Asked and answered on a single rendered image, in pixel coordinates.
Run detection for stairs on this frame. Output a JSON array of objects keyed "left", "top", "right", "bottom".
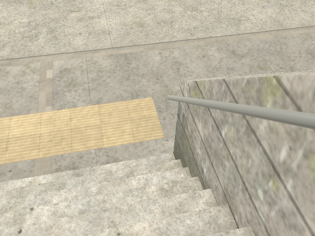
[{"left": 0, "top": 152, "right": 255, "bottom": 236}]

